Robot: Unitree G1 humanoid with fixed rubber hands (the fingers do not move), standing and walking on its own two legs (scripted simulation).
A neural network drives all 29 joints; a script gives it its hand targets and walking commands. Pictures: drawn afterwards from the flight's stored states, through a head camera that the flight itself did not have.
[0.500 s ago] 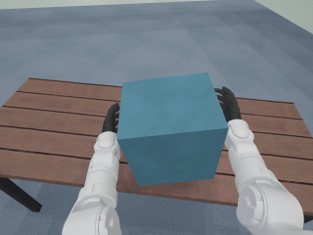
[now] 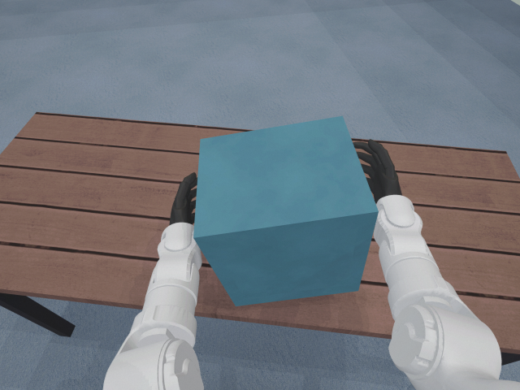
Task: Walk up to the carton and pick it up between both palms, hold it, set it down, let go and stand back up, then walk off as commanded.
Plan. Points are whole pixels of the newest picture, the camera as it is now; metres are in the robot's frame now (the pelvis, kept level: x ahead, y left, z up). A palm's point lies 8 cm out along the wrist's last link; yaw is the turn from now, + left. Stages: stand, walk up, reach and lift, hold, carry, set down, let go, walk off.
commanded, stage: set down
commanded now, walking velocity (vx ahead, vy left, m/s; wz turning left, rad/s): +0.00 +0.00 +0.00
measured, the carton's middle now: (284, 219) +0.41 -0.01 +0.00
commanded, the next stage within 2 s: none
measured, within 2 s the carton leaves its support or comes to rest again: neither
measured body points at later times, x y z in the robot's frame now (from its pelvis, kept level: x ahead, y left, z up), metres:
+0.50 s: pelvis -0.01 +0.00 +0.00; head +0.06 +0.01 +0.44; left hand +0.38 +0.16 +0.00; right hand +0.41 -0.17 +0.05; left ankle -0.02 +0.13 -0.75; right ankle -0.02 -0.10 -0.75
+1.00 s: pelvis -0.01 +0.00 +0.00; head +0.06 +0.01 +0.44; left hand +0.39 +0.15 +0.00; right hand +0.41 -0.18 +0.05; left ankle -0.02 +0.13 -0.75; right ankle -0.02 -0.10 -0.75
